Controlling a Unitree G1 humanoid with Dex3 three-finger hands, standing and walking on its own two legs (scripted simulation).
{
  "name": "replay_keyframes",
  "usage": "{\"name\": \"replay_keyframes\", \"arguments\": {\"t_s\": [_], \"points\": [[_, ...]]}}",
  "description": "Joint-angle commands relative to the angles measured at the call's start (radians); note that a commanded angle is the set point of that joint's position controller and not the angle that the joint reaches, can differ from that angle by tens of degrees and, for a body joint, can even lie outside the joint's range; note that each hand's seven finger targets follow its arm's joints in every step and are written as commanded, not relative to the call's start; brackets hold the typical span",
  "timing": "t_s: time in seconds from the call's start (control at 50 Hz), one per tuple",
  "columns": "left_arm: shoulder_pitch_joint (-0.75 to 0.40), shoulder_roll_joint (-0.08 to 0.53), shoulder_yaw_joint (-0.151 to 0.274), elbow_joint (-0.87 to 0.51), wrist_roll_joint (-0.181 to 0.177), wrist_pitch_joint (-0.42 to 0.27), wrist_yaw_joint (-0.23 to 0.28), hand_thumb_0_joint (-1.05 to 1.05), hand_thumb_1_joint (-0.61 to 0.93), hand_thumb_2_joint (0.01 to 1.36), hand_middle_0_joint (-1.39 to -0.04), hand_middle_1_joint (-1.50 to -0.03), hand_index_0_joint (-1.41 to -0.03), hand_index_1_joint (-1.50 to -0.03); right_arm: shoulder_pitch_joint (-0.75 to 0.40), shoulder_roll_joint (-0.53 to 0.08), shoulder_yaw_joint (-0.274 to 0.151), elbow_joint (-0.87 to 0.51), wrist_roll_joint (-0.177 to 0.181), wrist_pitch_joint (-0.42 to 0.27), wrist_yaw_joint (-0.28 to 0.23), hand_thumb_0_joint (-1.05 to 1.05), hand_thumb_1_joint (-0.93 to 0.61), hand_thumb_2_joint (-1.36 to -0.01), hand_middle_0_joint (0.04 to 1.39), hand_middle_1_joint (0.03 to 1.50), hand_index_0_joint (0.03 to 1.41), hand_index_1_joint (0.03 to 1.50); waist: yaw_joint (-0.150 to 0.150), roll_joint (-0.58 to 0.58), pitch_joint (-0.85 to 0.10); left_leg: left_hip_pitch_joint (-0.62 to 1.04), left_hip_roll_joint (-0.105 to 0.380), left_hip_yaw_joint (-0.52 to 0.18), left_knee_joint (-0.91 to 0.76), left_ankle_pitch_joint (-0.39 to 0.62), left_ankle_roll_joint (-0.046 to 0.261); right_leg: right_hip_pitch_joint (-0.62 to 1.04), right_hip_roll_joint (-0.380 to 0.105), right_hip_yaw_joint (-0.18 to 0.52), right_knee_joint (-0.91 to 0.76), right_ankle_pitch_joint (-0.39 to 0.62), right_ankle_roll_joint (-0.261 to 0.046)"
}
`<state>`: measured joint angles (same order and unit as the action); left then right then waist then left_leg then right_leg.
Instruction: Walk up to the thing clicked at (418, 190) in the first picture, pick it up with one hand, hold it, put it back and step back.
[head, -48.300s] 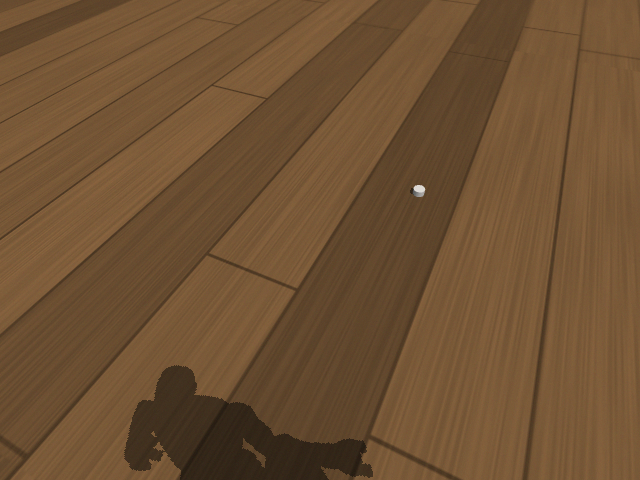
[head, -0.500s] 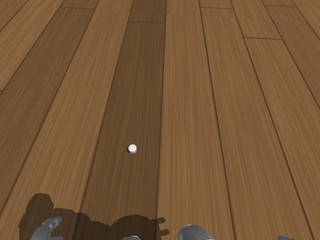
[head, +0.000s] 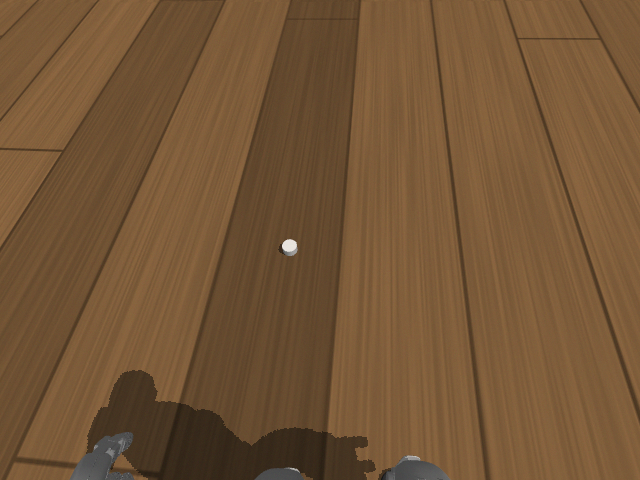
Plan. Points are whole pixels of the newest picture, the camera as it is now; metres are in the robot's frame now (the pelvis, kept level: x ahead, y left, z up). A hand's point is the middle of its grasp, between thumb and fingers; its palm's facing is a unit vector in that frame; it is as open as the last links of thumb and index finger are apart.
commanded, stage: step back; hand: left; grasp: from above
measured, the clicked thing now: (289, 247) +0.89 +0.21 -0.74
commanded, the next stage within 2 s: stand in 1.54 s
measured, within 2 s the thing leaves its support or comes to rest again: neither
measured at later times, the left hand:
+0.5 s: hand out of the picture -0.11 +0.25 -0.13, palm faces -0.05 -0.90 -0.44, open 7.4 cm
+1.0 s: hand out of the picture -0.17 +0.25 -0.13, palm faces +0.05 -0.93 -0.37, open 7.4 cm
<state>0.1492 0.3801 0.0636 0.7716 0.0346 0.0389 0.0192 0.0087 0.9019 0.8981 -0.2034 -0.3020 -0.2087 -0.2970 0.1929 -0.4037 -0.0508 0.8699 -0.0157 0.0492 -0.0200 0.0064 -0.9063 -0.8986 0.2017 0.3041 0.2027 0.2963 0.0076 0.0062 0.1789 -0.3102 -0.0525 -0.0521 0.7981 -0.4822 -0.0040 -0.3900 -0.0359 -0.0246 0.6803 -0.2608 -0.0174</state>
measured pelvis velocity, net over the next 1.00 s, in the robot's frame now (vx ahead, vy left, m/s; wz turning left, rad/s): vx -0.22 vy -0.02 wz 0.03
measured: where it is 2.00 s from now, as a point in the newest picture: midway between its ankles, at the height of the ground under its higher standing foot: outside the picture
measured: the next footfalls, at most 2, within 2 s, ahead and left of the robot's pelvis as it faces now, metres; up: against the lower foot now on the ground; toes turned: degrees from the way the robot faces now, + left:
left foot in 0.02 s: +0.02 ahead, +0.12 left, +0.00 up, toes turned -2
right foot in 0.34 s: -0.14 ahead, -0.12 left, +0.00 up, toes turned +1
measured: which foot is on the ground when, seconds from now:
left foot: up 0.00-0.00, down 0.02-0.36, up 0.38-0.64, down 0.66-0.88, up 0.90-1.00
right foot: down 0.00-0.04, up 0.06-0.32, down 0.34-1.00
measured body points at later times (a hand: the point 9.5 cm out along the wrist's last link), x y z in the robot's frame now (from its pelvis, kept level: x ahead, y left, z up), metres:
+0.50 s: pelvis -0.18 -0.03 +0.01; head -0.14 -0.05 +0.45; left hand -0.11 +0.29 -0.10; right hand -0.07 -0.35 -0.12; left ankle -0.13 +0.12 -0.65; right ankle -0.17 -0.14 -0.72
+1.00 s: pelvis -0.22 -0.02 +0.01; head -0.21 -0.02 +0.46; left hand -0.17 +0.30 -0.11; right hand -0.15 -0.33 -0.12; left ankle -0.20 +0.12 -0.69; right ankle -0.19 -0.13 -0.72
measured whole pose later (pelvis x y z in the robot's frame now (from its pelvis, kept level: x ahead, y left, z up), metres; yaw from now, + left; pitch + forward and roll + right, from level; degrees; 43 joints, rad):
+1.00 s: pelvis -0.22 -0.02 +0.01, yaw +2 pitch -3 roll -1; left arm 0.24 0.35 0.06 0.99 0.04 -0.04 -0.01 0.01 0.90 0.90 -0.20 -0.30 -0.21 -0.30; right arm 0.22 -0.38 -0.06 1.00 -0.03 0.01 0.02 0.01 -0.91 -0.90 0.20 0.30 0.20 0.30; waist 0.02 0.03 0.06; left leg -0.36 -0.02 -0.09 0.84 -0.46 0.01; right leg -0.24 0.01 -0.05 0.56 -0.27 -0.04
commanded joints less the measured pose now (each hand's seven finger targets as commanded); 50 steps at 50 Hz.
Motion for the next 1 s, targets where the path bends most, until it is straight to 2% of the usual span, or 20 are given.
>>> {"name": "replay_keyframes", "arguments": {"t_s": [0.0, 0.04, 0.06, 0.12, 0.22, 0.3, 0.32, 0.34, 0.36, 0.42, 0.54, 0.62, 0.64, 0.68, 0.7, 0.82, 0.84, 0.86, 0.88, 0.98], "points": [[-0.002, 0.211, 0.057, -0.083, -0.016, 0.005, 0.011, 0.0, 0.9, 0.9, -0.2, -0.3, -0.2, -0.3, 0.082, -0.179, -0.064, -0.05, -0.017, -0.041, -0.009, 0.0, -0.9, -0.9, 0.2, 0.3, 0.2, 0.3, -0.005, -0.107, -0.28, 0.141, 0.077, -0.023, -0.409, 0.302, 0.042, 0.145, -0.158, 0.214, -0.008, 0.292, -0.09], [-0.054, 0.211, 0.065, -0.09, -0.025, 0.006, 0.022, 0.0, 0.9, 0.9, -0.2, -0.3, -0.2, -0.3, 0.006, -0.366, -0.096, -0.088, -0.017, -0.034, 0.006, 0.0, -0.9, -0.9, 0.2, 0.3, 0.2, 0.3, -0.046, 0.248, -0.249, 0.033, 0.453, -0.469, -0.461, 0.531, 0.296, -0.044, 0.097, 0.073, 0.359, -0.4, 0.007], [-0.073, 0.223, 0.075, -0.073, -0.01, 0.009, 0.026, 0.0, 0.9, 0.9, -0.2, -0.3, -0.2, -0.3, -0.021, -0.34, -0.098, -0.087, -0.023, -0.042, 0.003, 0.0, -0.9, -0.9, 0.2, 0.3, 0.2, 0.3, -0.044, 0.182, -0.209, -0.048, 0.476, -0.487, -0.469, 0.529, 0.332, -0.021, 0.103, 0.192, 0.515, -0.405, 0.002], [0.03, 0.206, 0.073, -0.009, -0.033, 0.013, 0.017, 0.0, 0.9, 0.9, -0.2, -0.3, -0.2, -0.3, -0.125, -0.229, -0.054, -0.101, -0.025, -0.042, -0.01, 0.0, -0.9, -0.9, 0.2, 0.3, 0.2, 0.3, 0.04, 0.094, -0.154, -0.053, 0.321, -0.198, -0.402, 0.577, 0.235, -0.039, 0.126, 0.195, 0.63, -0.264, -0.002], [0.042, 0.18, 0.057, -0.001, -0.019, -0.009, 0.002, 0.0, 0.9, 0.9, -0.2, -0.3, -0.2, -0.3, -0.078, -0.211, -0.058, -0.101, -0.027, -0.027, -0.006, 0.0, -0.9, -0.9, 0.2, 0.3, 0.2, 0.3, -0.01, 0.174, -0.197, 0.153, 0.305, -0.17, -0.338, 0.564, 0.248, -0.022, 0.064, 0.099, 0.236, -0.279, 0.043], [0.133, 0.172, 0.055, 0.078, -0.011, -0.038, 0.006, 0.0, 0.9, 0.9, -0.2, -0.3, -0.2, -0.3, -0.081, -0.241, -0.057, -0.083, 0.0, 0.004, 0.003, 0.0, -0.9, -0.9, 0.2, 0.3, 0.2, 0.3, 0.014, 0.167, -0.301, 0.153, 0.24, -0.096, -0.197, 0.525, 0.166, 0.212, 0.081, -0.019, -0.319, -0.017, 0.011], [0.143, 0.212, 0.065, 0.09, 0.002, -0.045, 0.01, 0.0, 0.9, 0.9, -0.2, -0.3, -0.2, -0.3, -0.091, -0.198, -0.044, -0.091, 0.002, 0.006, 0.008, 0.0, -0.9, -0.9, 0.2, 0.3, 0.2, 0.3, 0.018, 0.099, -0.272, -0.01, 0.192, -0.074, -0.129, 0.377, 0.117, 0.286, 0.025, 0.096, -0.314, 0.018, -0.011], [0.145, 0.318, 0.096, 0.084, 0.018, -0.049, 0.01, 0.0, 0.9, 0.9, -0.2, -0.3, -0.2, -0.3, -0.106, -0.135, -0.029, -0.119, 0.007, 0.0, 0.009, 0.0, -0.9, -0.9, 0.2, 0.3, 0.2, 0.3, 0.031, -0.166, -0.22, -0.294, 0.021, -0.043, 0.017, 0.077, 0.038, 0.332, -0.182, 0.418, -0.331, -0.006, -0.087], [0.084, 0.424, 0.115, 0.04, 0.019, -0.045, 0.013, 0.0, 0.9, 0.9, -0.2, -0.3, -0.2, -0.3, -0.16, -0.162, -0.047, -0.133, 0.002, 0.006, -0.009, 0.0, -0.9, -0.9, 0.2, 0.3, 0.2, 0.3, 0.094, -0.279, -0.172, -0.227, -0.015, -0.117, 0.24, -0.139, -0.003, 0.041, -0.414, 0.643, -0.404, -0.022, -0.279], [-0.071, 0.276, 0.072, 0.02, 0.006, -0.057, 0.022, 0.0, 0.9, 0.9, -0.2, -0.3, -0.2, -0.3, -0.068, -0.185, -0.053, -0.064, 0.012, 0.0, -0.006, 0.0, -0.9, -0.9, 0.2, 0.3, 0.2, 0.3, -0.033, -0.062, -0.122, -0.201, -0.04, -0.159, 0.412, 0.01, 0.0, 0.036, -0.23, 0.291, -0.261, 0.209, -0.184], [0.048, 0.289, 0.093, 0.049, 0.022, -0.069, 0.014, 0.0, 0.9, 0.9, -0.2, -0.3, -0.2, -0.3, -0.093, -0.17, -0.051, -0.055, -0.02, -0.022, 0.022, 0.0, -0.9, -0.9, 0.2, 0.3, 0.2, 0.3, 0.064, -0.172, -0.147, -0.19, 0.056, -0.047, 0.042, -0.021, -0.022, 0.217, -0.213, 0.314, -0.304, -0.325, -0.171], [0.012, 0.275, 0.07, 0.054, 0.009, -0.05, -0.005, 0.0, 0.9, 0.9, -0.2, -0.3, -0.2, -0.3, 0.024, -0.154, -0.061, 0.033, -0.02, -0.051, 0.03, 0.0, -0.9, -0.9, 0.2, 0.3, 0.2, 0.3, 0.001, -0.161, -0.163, 0.174, 0.017, 0.078, -0.395, 0.096, 0.019, 0.031, -0.177, 0.227, -0.247, -0.339, -0.124], [0.032, 0.225, 0.053, 0.06, 0.01, -0.046, -0.008, 0.0, 0.9, 0.9, -0.2, -0.3, -0.2, -0.3, 0.057, -0.174, -0.074, 0.057, -0.025, -0.057, 0.028, 0.0, -0.9, -0.9, 0.2, 0.3, 0.2, 0.3, -0.009, -0.058, -0.17, 0.27, 0.029, 0.016, -0.416, 0.093, 0.029, -0.054, -0.125, 0.168, -0.164, -0.365, -0.092], [-0.037, 0.221, 0.052, 0.074, -0.012, -0.051, -0.01, 0.0, 0.9, 0.9, -0.2, -0.3, -0.2, -0.3, -0.002, -0.307, -0.087, 0.032, -0.024, -0.065, 0.028, 0.0, -0.9, -0.9, 0.2, 0.3, 0.2, 0.3, -0.038, 0.177, -0.121, 0.025, 0.383, -0.533, -0.616, -0.482, 0.225, -0.114, 0.02, 0.015, 0.147, -0.335, 0.007], [-0.033, 0.247, 0.059, 0.083, -0.009, -0.056, -0.015, 0.0, 0.9, 0.9, -0.2, -0.3, -0.2, -0.3, -0.062, -0.289, -0.081, 0.013, -0.025, -0.074, 0.029, 0.0, -0.9, -0.9, 0.2, 0.3, 0.2, 0.3, -0.01, 0.105, -0.065, -0.08, 0.38, -0.498, -0.618, -0.425, 0.236, -0.041, 0.001, 0.064, 0.205, -0.296, 0.004], [0.099, 0.18, 0.057, 0.173, -0.002, -0.087, -0.022, 0.0, 0.9, 0.9, -0.2, -0.3, -0.2, -0.3, -0.078, -0.181, -0.045, 0.032, -0.017, -0.062, 0.033, 0.0, -0.9, -0.9, 0.2, 0.3, 0.2, 0.3, 0.042, 0.109, -0.138, -0.143, 0.182, -0.126, -0.372, -0.119, 0.088, 0.338, 0.066, -0.008, -0.234, -0.075, -0.015], [0.128, 0.212, 0.071, 0.175, 0.007, -0.092, -0.013, 0.0, 0.9, 0.9, -0.2, -0.3, -0.2, -0.3, -0.055, -0.143, -0.034, 0.025, -0.014, -0.058, 0.03, 0.0, -0.9, -0.9, 0.2, 0.3, 0.2, 0.3, 0.051, 0.013, -0.136, -0.231, 0.131, -0.078, -0.234, -0.103, 0.058, 0.414, -0.006, 0.138, -0.311, -0.164, -0.035], [0.154, 0.296, 0.083, 0.174, 0.014, -0.099, -0.006, 0.0, 0.9, 0.9, -0.2, -0.3, -0.2, -0.3, -0.087, -0.112, -0.028, 0.006, -0.012, -0.057, 0.027, 0.0, -0.9, -0.9, 0.2, 0.3, 0.2, 0.3, 0.076, -0.152, -0.124, -0.346, 0.008, -0.019, -0.019, -0.099, 0.025, 0.366, -0.218, 0.506, -0.469, -0.465, -0.117], [0.096, 0.346, 0.095, 0.155, 0.013, -0.102, -0.008, 0.0, 0.9, 0.9, -0.2, -0.3, -0.2, -0.3, -0.076, -0.169, -0.045, 0.023, -0.021, -0.054, 0.017, 0.0, -0.9, -0.9, 0.2, 0.3, 0.2, 0.3, 0.061, -0.115, -0.053, -0.281, 0.051, -0.075, 0.097, -0.086, 0.015, 0.177, -0.359, 0.629, -0.523, -0.643, -0.199], [-0.007, 0.267, 0.073, 0.132, 0.006, -0.108, -0.011, 0.0, 0.9, 0.9, -0.2, -0.3, -0.2, -0.3, 0.034, -0.16, -0.051, 0.077, -0.014, -0.068, 0.034, 0.0, -0.9, -0.9, 0.2, 0.3, 0.2, 0.3, 0.007, -0.113, -0.096, -0.102, 0.088, -0.037, 0.012, 0.036, 0.007, 0.091, -0.233, 0.317, -0.444, -0.373, -0.161]]}}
